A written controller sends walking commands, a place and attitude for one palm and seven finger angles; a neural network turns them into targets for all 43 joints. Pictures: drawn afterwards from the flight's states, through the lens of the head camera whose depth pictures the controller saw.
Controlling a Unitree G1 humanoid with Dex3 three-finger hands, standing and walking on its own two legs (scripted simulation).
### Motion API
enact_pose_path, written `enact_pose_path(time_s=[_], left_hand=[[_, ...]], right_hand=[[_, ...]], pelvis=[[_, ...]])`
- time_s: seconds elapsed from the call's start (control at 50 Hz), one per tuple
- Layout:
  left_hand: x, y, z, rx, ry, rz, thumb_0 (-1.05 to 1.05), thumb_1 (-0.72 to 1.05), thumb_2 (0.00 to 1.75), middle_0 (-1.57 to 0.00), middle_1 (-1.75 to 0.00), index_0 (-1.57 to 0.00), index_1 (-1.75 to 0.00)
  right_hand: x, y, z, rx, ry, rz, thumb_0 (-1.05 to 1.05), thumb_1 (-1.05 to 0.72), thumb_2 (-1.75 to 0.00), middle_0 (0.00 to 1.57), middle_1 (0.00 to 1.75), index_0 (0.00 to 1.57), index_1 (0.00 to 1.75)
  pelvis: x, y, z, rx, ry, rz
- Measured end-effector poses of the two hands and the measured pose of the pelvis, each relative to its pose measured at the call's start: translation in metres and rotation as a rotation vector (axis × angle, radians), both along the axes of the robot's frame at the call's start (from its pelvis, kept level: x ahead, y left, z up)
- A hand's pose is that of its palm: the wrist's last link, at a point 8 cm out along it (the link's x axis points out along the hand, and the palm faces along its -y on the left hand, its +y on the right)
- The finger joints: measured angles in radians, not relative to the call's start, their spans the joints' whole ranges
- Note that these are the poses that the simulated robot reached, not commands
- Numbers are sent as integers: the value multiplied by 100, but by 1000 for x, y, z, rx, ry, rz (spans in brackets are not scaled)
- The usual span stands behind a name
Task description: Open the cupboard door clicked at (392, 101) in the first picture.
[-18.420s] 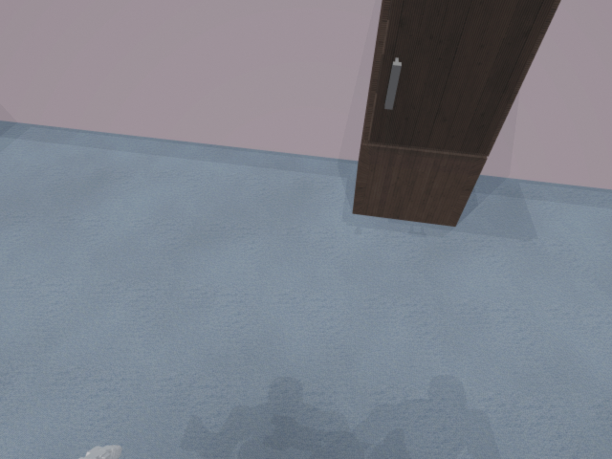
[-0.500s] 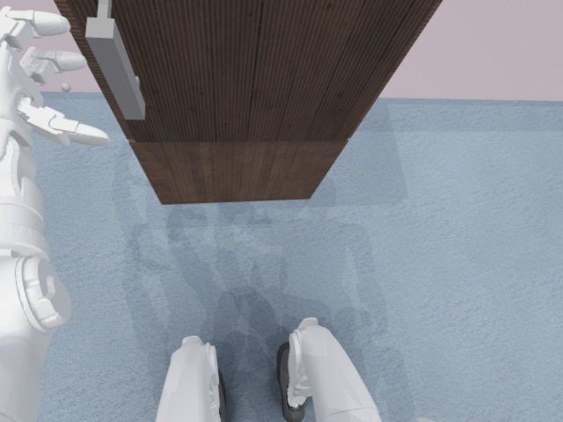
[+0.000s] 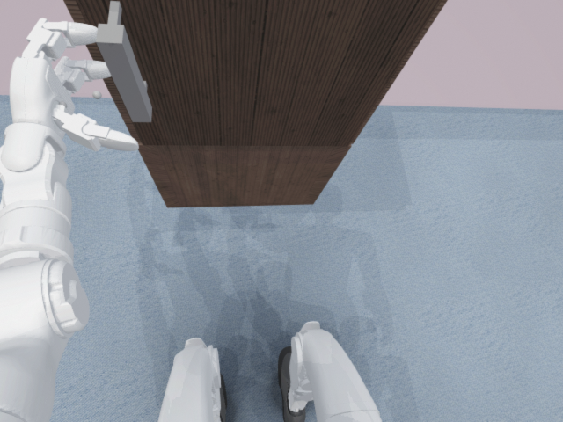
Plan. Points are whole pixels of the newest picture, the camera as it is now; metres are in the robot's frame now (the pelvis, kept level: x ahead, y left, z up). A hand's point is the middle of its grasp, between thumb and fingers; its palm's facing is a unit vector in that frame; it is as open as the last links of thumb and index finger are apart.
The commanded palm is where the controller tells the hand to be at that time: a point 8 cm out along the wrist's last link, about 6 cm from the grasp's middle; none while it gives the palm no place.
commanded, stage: slide the fingers in behind the handle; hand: left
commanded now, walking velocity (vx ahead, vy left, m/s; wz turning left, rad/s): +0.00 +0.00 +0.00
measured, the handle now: (130, 67) +0.58 +0.16 +0.03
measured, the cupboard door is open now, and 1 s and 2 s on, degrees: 0 0 0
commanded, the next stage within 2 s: close the thumb around the handle in 1.12 s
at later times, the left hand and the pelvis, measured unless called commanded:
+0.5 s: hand (142, 93) +0.53 +0.14 +0.04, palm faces -0.04 -1.00 -0.03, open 14.0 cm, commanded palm +0.51 +0.18 +0.04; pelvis +0.00 +0.00 +0.00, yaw +0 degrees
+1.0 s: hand (144, 92) +0.53 +0.14 +0.04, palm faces -0.01 -1.00 -0.03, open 13.9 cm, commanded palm +0.51 +0.17 +0.04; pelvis +0.00 -0.01 +0.00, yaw +1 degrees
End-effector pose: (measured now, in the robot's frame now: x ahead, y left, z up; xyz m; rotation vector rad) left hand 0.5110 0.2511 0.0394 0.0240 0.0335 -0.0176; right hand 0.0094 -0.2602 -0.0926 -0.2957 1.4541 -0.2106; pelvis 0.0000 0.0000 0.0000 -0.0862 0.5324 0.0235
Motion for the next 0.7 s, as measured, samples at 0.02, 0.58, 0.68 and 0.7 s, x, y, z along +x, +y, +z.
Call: enact_pose_path(time_s=[0.02, 0.58, 0.68, 0.7], left_hand=[[0, -3, 1, 1, -2, -8, -1, -50, 30, -30, -120, -26, -120], [3, -56, 3, -4, -19, 4, -1, -50, 30, -30, -120, -31, -121], [3, -57, 3, 10, -21, 8, -1, -50, 30, -31, -121, -31, -122], [3, -57, 3, 9, -22, 8, -1, -50, 30, -31, -121, -32, -122]], right_hand=[[0, 0, 0, 1, -2, 1, 0, -90, -90, 21, 30, 20, 30], [-4, 1, -9, 45, -26, -23, 0, -90, -90, 20, 30, 20, 30], [-5, -3, -11, 44, -21, -18, 0, -90, -90, 20, 30, 20, 30], [-5, -3, -11, 43, -18, -16, 0, -90, -90, 20, 30, 20, 30]], pelvis=[[0, 0, 0, 0, -1, 0], [-2, -6, -1, 25, -8, -12], [-3, -8, -2, 27, -6, -9], [-3, -9, -3, 27, -5, -9]])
